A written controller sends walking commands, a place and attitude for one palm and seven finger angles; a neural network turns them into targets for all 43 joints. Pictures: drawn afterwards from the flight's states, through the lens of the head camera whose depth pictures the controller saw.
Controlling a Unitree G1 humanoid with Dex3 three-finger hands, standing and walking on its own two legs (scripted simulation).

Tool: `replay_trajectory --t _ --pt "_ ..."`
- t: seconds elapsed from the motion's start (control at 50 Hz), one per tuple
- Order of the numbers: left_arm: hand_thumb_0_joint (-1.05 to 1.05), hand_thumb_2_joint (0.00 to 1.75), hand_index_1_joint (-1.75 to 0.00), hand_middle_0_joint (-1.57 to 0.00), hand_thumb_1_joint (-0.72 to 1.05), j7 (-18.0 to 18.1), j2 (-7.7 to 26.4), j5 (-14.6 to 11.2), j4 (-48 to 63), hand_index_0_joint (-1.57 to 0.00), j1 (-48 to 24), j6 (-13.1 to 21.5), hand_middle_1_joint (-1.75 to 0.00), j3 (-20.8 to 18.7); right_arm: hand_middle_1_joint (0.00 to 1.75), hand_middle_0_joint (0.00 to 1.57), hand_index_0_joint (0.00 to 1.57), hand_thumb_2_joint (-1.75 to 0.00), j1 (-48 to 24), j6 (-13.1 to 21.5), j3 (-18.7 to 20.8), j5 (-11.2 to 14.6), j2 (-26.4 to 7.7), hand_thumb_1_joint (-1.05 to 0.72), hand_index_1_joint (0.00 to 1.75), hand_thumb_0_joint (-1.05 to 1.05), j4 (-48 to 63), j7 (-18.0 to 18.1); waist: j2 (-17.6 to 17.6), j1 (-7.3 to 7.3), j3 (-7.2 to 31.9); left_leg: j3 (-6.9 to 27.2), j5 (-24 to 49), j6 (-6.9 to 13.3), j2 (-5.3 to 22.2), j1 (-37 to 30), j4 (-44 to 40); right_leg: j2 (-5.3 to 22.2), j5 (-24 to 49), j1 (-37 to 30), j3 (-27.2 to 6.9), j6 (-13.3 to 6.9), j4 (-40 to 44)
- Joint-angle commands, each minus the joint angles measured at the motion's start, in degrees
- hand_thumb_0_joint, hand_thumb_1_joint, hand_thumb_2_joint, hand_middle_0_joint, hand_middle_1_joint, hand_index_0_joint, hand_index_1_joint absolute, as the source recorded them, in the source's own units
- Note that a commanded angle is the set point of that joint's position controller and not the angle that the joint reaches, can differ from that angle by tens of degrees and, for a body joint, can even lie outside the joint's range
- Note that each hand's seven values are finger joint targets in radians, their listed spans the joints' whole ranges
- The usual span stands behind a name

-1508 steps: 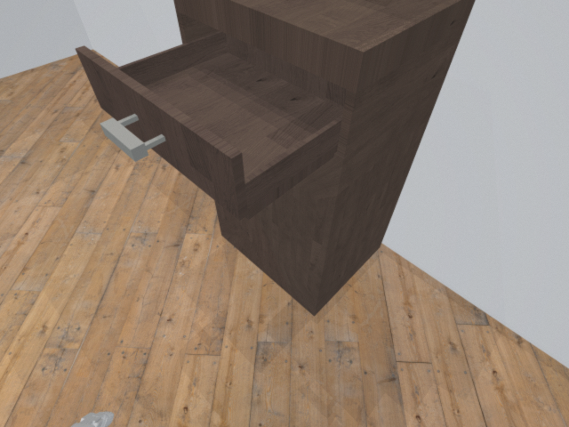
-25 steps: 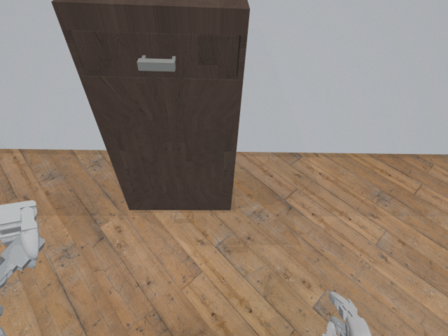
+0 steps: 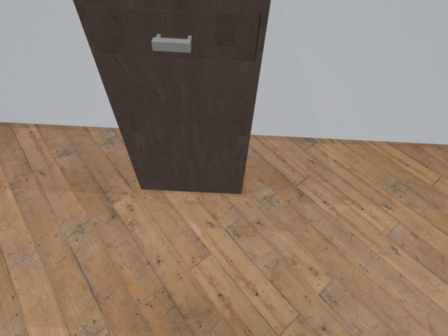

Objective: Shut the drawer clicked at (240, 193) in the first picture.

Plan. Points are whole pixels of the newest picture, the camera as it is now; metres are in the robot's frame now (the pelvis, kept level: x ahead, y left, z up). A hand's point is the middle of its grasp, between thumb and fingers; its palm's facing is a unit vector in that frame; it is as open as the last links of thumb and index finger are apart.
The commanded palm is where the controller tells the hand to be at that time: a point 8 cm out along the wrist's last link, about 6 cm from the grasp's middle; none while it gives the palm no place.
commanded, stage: let the arm hang, fingers relaxed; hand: left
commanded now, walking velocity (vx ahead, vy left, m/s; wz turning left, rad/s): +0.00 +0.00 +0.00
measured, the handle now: (173, 41) +0.87 +0.21 +0.08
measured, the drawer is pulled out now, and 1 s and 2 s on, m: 0.00 0.00 0.00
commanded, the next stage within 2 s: look to check the result in 0.62 s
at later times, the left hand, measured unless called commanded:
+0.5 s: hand out of the picture -0.01 +0.15 -0.18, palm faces +0.03 -0.99 -0.16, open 7.3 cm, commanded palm none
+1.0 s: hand out of the picture -0.01 +0.15 -0.18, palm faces +0.03 -0.98 -0.18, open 7.4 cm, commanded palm none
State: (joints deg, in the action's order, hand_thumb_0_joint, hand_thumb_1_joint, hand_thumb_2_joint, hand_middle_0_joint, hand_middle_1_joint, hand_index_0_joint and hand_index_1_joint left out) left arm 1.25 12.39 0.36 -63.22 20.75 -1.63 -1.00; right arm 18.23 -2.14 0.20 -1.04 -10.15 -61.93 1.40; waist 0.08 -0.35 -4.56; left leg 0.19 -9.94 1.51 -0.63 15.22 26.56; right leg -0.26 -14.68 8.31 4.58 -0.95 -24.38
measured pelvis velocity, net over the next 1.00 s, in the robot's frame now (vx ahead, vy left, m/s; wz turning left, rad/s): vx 0.01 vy -0.02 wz -0.02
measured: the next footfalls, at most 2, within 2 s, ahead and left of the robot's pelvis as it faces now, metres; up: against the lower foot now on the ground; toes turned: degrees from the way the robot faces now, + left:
none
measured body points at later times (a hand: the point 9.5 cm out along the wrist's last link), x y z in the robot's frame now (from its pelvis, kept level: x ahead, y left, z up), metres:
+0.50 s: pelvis +0.00 -0.01 +0.00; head +0.00 -0.01 +0.45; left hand -0.01 +0.20 -0.16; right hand -0.03 -0.20 -0.17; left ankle +0.05 +0.10 -0.74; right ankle -0.02 -0.11 -0.74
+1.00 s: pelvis +0.01 -0.02 +0.00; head +0.02 -0.02 +0.45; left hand -0.01 +0.20 -0.16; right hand -0.01 -0.23 -0.16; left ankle +0.05 +0.10 -0.74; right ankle -0.02 -0.11 -0.74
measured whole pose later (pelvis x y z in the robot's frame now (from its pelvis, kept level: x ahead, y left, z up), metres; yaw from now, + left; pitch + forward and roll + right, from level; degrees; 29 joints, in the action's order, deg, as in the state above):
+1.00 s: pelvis +0.01 -0.02 +0.00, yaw -1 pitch -2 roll +0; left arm 2.0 7.3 0.1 -66.2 16.9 0.2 -0.8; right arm 16.1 -1.1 0.8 -1.0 -7.4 -65.6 2.1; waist -0.8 0.6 -3.7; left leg -0.4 -10.3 0.2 0.5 12.8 25.1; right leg -1.3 -15.1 6.5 3.9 -2.1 -23.5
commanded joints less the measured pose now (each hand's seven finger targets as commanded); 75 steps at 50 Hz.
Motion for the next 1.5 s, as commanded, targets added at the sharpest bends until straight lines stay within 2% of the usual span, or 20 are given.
replay_trajectory --t 0.0,0.1,0.2,0.24,0.4,0.44,0.58,0.64,0.82,0.9,1.04,1.1,1.16,1.22,1.48 --pt "0.00 0.90 -0.52 -0.40 0.90 0.34 3.40 -0.01 -0.36 -0.40 0.80 1.81 -0.52 0.15 0.30 0.20 0.20 -0.90 1.80 1.60 0.84 0.33 -5.55 -0.90 0.30 0.00 0.93 0.74 -1.44 1.00 1.36 6.29 0.27 1.28 6.28 -4.31 -6.42 5.55 -1.25 4.04 -5.99 -2.23 6.52" --pt "0.00 0.90 -0.30 -0.20 0.90 0.66 2.27 -0.01 -2.70 -0.20 2.23 1.68 -0.30 0.34 0.30 0.20 0.20 -0.90 2.94 1.36 0.80 0.31 -4.22 -0.90 0.30 0.00 -0.97 0.84 -0.24 0.99 -1.13 6.00 -2.49 1.25 5.94 -3.37 -7.31 5.41 -3.70 5.48 -5.87 -2.21 6.79" --pt "0.00 0.90 -0.30 -0.20 0.90 0.92 0.86 0.19 -3.24 -0.20 3.07 1.49 -0.30 0.14 0.30 0.20 0.20 -0.90 3.23 1.15 1.03 0.07 -2.96 -0.90 0.30 0.00 -1.83 0.82 -0.79 0.93 -3.24 6.13 -6.77 1.24 5.65 -1.70 -8.53 5.07 -6.41 7.32 -5.96 -2.09 6.34" --pt "0.00 0.90 -0.30 -0.20 0.90 1.03 0.43 0.27 -3.15 -0.20 3.37 1.68 -0.30 -0.06 0.30 0.20 0.20 -0.90 3.28 1.26 1.16 0.02 -2.36 -0.90 0.30 0.00 -1.80 0.80 0.33 0.77 -2.21 5.76 -5.35 1.29 5.44 -1.80 -7.85 5.20 -5.51 6.66 -6.01 -2.10 6.30" --pt "0.00 0.90 -0.30 -0.20 0.90 1.19 -0.60 0.29 -2.16 -0.20 2.33 1.89 -0.30 -0.65 0.30 0.20 0.20 -0.90 3.87 1.60 1.24 -0.12 -0.81 -0.90 0.30 0.00 -2.14 0.90 -1.38 0.88 -2.92 5.37 -3.16 1.04 5.15 -1.09 -7.37 5.18 -3.85 6.71 -6.28 -2.23 5.73" --pt "0.00 0.90 -0.30 -0.20 0.90 1.23 -0.65 0.21 -2.05 -0.20 2.19 2.08 -0.30 -0.74 0.30 0.20 0.20 -0.90 3.94 1.76 1.21 -0.09 -0.67 -0.90 0.30 0.00 -2.15 0.92 -0.89 0.79 -1.85 4.94 -0.79 0.98 5.29 -1.85 -6.63 5.45 -2.41 5.81 -6.03 -2.22 5.62" --pt "0.00 0.90 -0.30 -0.20 0.90 1.22 -0.33 0.09 -1.77 -0.20 1.08 2.15 -0.30 -0.79 0.30 0.20 0.20 -0.90 3.93 1.69 1.25 -0.07 -0.56 -0.90 0.30 0.00 -2.44 0.94 -0.89 0.96 -2.48 4.08 0.87 0.56 4.98 -2.39 -5.32 5.93 -2.73 6.20 -6.76 -2.48 6.82" --pt "0.00 0.90 -0.30 -0.20 0.90 1.27 0.09 0.03 -1.57 -0.20 1.04 2.35 -0.30 -0.86 0.30 0.20 0.20 -0.90 4.06 1.66 1.28 0.00 -0.81 -0.90 0.30 0.00 -2.38 0.94 0.51 1.04 -1.40 3.49 2.50 0.41 5.01 -2.90 -4.13 6.35 -1.91 5.30 -7.08 -2.49 7.60" --pt "0.00 0.90 -0.30 -0.20 0.90 1.29 0.91 -0.03 -1.77 -0.20 0.75 2.53 -0.30 -0.77 0.30 0.20 0.20 -0.90 2.86 1.76 1.30 0.16 -1.95 -0.90 0.30 0.00 -2.60 1.12 -1.09 0.96 -0.47 3.43 5.87 0.33 5.70 -4.61 -3.88 6.13 3.11 3.97 -6.80 -2.11 7.21" --pt "0.00 0.90 -0.30 -0.20 0.90 1.20 0.63 -0.07 -2.14 -0.20 0.38 2.36 -0.30 -0.55 0.30 0.20 0.20 -0.90 2.44 1.63 1.16 0.09 -2.05 -0.90 0.30 0.00 -2.80 1.10 -0.80 1.06 -1.73 3.55 3.69 0.26 5.79 -4.41 -4.77 5.96 0.43 4.71 -6.97 -2.13 7.95" --pt "0.00 0.90 -0.30 -0.20 0.90 1.12 1.22 0.02 -1.90 -0.20 -0.46 2.56 -0.30 -0.71 0.30 0.20 0.20 -0.90 1.16 2.11 1.25 0.18 -3.19 -0.90 0.30 0.00 -2.33 1.25 -1.19 1.04 0.13 4.17 7.14 0.56 6.35 -5.63 -5.17 5.82 4.97 2.78 -6.53 -1.87 6.87" --pt "0.00 0.90 -0.30 -0.20 0.90 1.07 1.14 0.00 -2.13 -0.20 -0.63 2.48 -0.30 -0.63 0.30 0.20 0.20 -0.90 0.40 1.94 1.25 0.14 -3.23 -0.90 0.30 0.00 -2.39 1.20 -1.26 0.94 -1.21 4.00 5.37 0.44 6.25 -5.43 -5.64 5.86 3.33 3.58 -6.66 -1.78 7.67" --pt "0.00 0.90 -0.30 -0.20 0.90 1.03 1.63 0.05 -1.90 -0.20 -1.18 2.58 -0.30 -0.69 0.30 0.20 0.20 -0.90 0.29 1.95 1.34 0.09 -3.76 -0.90 0.30 0.00 -2.33 1.11 -0.03 1.02 -1.02 3.95 5.22 0.38 6.26 -5.51 -5.78 5.87 3.05 3.41 -6.84 -1.80 7.93" --pt "0.00 0.90 -0.30 -0.20 0.90 1.02 2.29 0.07 -1.71 -0.20 -1.33 2.73 -0.30 -0.82 0.30 0.20 0.20 -0.90 -0.37 2.06 1.41 0.19 -4.48 -0.90 0.30 0.00 -2.21 1.10 -0.36 0.93 0.34 3.85 6.65 0.41 6.36 -6.31 -5.47 5.99 4.78 2.56 -6.78 -1.72 7.81" --pt "0.00 0.90 -0.30 -0.20 0.90 0.81 3.69 -0.03 -1.46 -0.20 -3.39 2.76 -0.30 -0.90 0.30 0.20 0.20 -0.90 -1.96 2.24 1.27 0.12 -5.87 -0.90 0.30 0.00 -2.42 1.07 -1.12 0.92 0.54 3.96 7.22 0.27 6.64 -6.81 -6.46 6.07 5.91 1.50 -6.98 -1.74 8.02"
